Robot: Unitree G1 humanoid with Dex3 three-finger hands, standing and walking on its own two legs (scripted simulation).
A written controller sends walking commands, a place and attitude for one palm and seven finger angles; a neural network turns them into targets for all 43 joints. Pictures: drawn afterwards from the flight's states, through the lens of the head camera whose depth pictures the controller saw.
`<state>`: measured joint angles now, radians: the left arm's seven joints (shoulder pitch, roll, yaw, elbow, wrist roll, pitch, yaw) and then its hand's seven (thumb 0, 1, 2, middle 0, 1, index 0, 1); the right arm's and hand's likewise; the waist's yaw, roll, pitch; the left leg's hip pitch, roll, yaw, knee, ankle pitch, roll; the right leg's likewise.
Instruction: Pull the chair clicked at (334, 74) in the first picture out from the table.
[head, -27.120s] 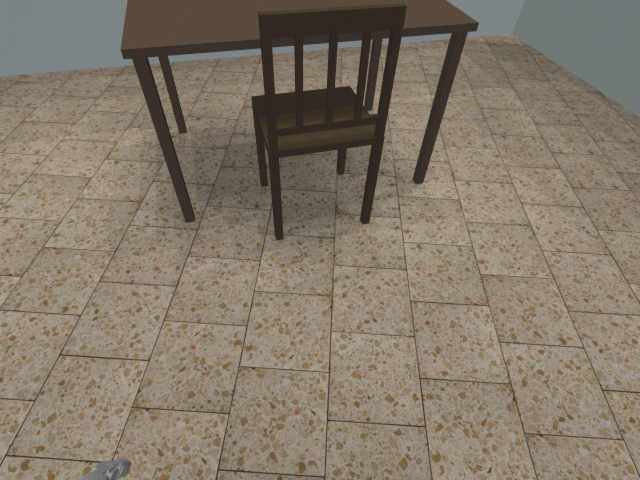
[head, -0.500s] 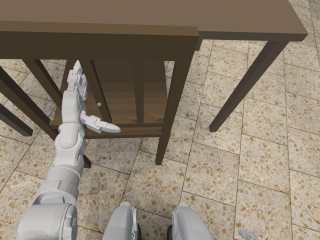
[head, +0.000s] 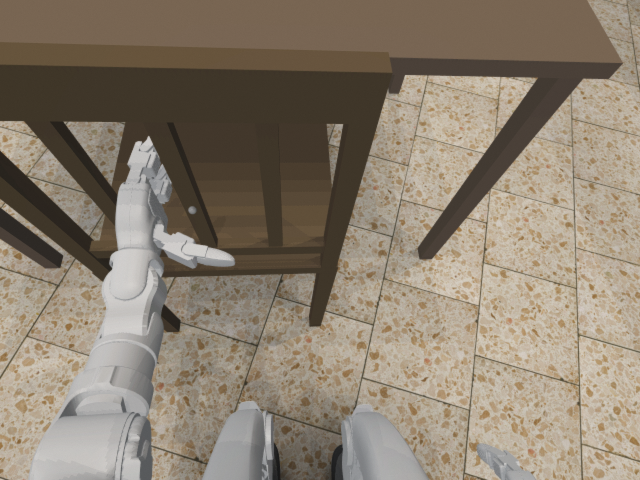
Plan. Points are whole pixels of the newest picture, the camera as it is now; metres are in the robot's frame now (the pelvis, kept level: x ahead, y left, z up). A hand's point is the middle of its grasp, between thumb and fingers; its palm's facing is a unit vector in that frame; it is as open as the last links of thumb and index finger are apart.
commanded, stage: hook a spindle and tug to test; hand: left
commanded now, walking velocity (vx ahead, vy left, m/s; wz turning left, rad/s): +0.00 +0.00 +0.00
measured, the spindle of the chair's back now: (189, 195) +0.46 +0.15 +0.02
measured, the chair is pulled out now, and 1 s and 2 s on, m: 0.00 0.01 0.09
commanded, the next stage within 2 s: step backward, pulling the chair out in 1.24 s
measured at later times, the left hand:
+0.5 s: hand (202, 215) +0.43 +0.14 +0.02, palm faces +0.02 -1.00 -0.02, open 7.5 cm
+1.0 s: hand (204, 225) +0.42 +0.13 +0.02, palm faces +0.03 -1.00 -0.02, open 5.3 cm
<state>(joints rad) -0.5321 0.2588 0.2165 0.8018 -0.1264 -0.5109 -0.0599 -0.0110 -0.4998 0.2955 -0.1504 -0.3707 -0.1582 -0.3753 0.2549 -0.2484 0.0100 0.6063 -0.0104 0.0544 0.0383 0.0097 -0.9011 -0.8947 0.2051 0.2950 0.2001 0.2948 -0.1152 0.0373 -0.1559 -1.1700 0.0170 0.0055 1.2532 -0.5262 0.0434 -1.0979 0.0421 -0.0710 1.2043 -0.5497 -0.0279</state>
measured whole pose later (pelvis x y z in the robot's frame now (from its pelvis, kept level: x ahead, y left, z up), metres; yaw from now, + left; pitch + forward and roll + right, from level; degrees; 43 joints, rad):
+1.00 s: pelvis +0.01 +0.00 +0.01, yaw -1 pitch +24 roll -2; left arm -0.39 0.22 0.17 0.68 -0.12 -0.50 -0.01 0.02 0.73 0.78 -0.44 -1.44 -0.42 -1.45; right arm 0.26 -0.24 0.01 0.58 -0.01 0.06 0.06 0.01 -0.90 -0.89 0.20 0.29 0.20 0.29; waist -0.11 0.04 -0.16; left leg -1.12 0.02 0.03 1.23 -0.53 0.04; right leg -1.06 0.05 -0.05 1.19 -0.55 -0.03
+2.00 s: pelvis +0.00 +0.00 +0.10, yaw -2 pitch +6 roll -2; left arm -0.35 0.17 0.05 0.87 -0.08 -0.26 0.05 0.05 0.72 0.76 -0.31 -1.13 -0.50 -1.45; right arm 0.23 -0.21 0.01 0.64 0.03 0.14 -0.08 0.01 -0.90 -0.89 0.21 0.30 0.20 0.29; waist -0.07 0.05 0.11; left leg -0.45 0.02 0.07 0.58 -0.25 0.04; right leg -0.40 0.05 -0.01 0.52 -0.24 -0.02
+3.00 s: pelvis -0.14 +0.00 +0.10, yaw +3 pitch +4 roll +1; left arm -0.48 0.13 0.00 0.96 -0.03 -0.19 0.11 0.04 0.67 0.79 -0.30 -1.23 -0.50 -1.45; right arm 0.20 -0.34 -0.04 0.78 0.03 -0.01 -0.12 0.01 -0.90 -0.89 0.20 0.29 0.20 0.29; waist -0.08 -0.01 0.12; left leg -0.28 0.04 -0.05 0.56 -0.34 -0.06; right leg -0.51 -0.13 -0.08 0.62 -0.17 0.03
